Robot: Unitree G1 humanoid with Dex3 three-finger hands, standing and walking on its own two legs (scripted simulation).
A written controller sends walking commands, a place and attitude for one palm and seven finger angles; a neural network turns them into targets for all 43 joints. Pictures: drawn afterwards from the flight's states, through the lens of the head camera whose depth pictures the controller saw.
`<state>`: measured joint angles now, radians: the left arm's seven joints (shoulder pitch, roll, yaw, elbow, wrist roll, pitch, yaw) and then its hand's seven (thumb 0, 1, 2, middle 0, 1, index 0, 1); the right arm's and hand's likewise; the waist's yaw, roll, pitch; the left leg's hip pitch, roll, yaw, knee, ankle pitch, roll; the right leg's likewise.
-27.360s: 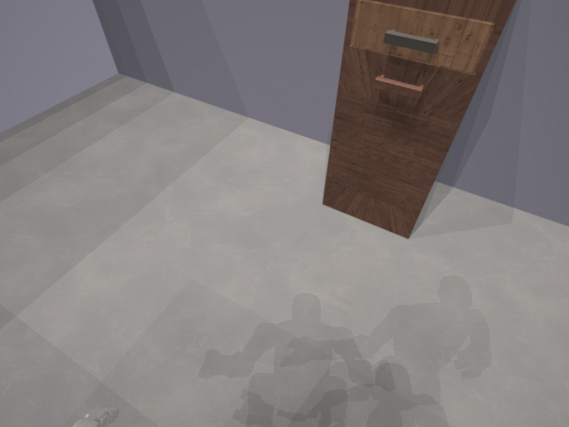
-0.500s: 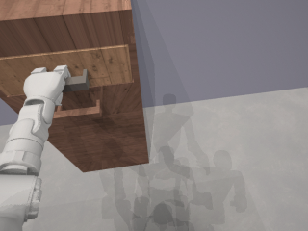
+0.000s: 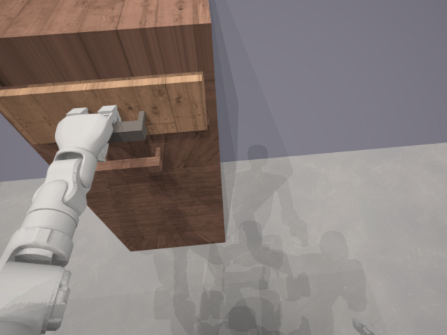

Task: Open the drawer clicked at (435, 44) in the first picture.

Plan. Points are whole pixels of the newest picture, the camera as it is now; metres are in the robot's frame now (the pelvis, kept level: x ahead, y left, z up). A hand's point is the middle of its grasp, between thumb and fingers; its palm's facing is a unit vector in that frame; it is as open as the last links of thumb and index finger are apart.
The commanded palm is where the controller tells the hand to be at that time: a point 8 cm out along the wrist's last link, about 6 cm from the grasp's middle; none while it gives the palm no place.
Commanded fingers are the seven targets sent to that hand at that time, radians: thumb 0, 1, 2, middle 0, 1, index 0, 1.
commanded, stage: pull the drawer open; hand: left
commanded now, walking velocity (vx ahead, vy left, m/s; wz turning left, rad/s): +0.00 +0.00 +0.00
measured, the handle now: (107, 125) +0.49 +0.24 +0.09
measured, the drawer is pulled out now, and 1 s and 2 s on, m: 0.02 0.19 0.30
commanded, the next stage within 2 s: open the thumb to release the handle in 1.68 s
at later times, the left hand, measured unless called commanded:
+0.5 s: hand (92, 182) +0.37 +0.24 +0.07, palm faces +0.03 -0.05 -1.00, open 6.1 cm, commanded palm +0.32 +0.26 +0.13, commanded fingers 0.00 0.90 0.90 -0.40 -1.35 -0.40 -1.35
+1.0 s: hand (80, 236) +0.27 +0.23 +0.07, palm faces -0.01 -0.08 -1.00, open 6.0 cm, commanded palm +0.22 +0.25 +0.13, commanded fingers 0.00 0.90 0.90 -0.40 -1.35 -0.40 -1.35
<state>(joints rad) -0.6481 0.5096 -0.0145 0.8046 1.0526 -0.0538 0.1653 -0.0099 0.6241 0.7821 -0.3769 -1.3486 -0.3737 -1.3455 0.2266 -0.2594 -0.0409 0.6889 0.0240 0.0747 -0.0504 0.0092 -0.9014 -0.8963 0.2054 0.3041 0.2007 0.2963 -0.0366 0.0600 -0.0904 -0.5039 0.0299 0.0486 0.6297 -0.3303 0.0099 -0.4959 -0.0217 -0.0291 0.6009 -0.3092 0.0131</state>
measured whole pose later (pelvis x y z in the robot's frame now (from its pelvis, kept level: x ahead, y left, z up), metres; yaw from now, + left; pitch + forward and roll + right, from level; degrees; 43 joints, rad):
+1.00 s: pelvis +0.01 -0.01 +0.01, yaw +0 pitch +4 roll +0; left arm 0.17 0.44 -0.03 -0.06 0.95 0.06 0.13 0.03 0.65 0.73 -0.29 -1.35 -0.41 -1.35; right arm 0.07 -0.23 0.01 0.63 0.00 0.05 -0.04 0.01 -0.90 -0.90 0.21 0.30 0.20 0.30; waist 0.08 0.09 -0.05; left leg -0.25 0.03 0.06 0.49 -0.30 -0.01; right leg -0.27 -0.01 -0.02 0.50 -0.30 0.00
